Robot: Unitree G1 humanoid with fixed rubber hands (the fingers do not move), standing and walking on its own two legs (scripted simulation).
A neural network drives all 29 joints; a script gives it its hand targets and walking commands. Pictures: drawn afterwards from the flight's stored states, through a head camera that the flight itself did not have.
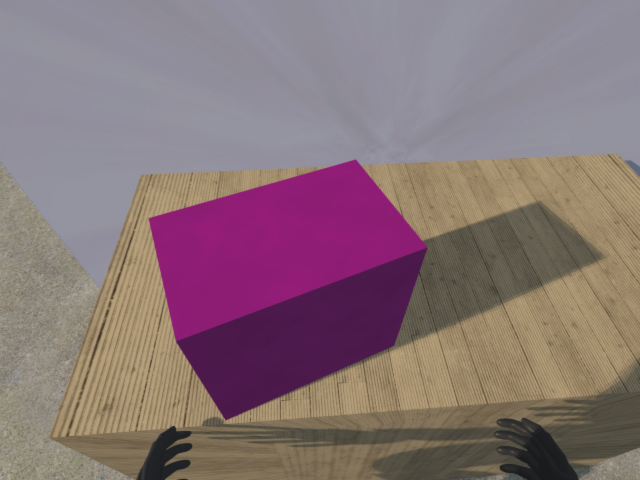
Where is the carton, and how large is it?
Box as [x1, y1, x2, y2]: [149, 160, 427, 419]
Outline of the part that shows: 356,160 327,167 149,218 176,341 225,419 394,344 427,247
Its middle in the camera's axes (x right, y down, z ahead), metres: -0.04 +0.07 +0.53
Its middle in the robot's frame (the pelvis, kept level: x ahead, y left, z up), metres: +0.36 +0.08 +0.03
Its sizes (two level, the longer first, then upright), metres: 0.273 0.170 0.244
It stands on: a pedestal, 0.68 m high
